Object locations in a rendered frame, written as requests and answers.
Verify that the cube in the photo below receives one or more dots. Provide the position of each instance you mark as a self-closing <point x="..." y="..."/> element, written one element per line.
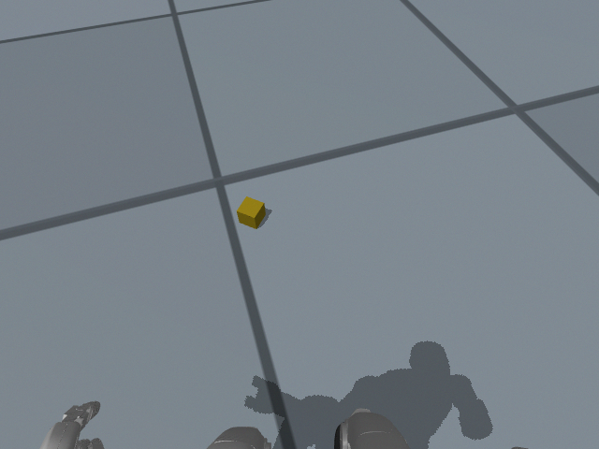
<point x="251" y="212"/>

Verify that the left robot hand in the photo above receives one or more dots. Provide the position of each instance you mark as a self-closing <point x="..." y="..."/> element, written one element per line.
<point x="65" y="434"/>

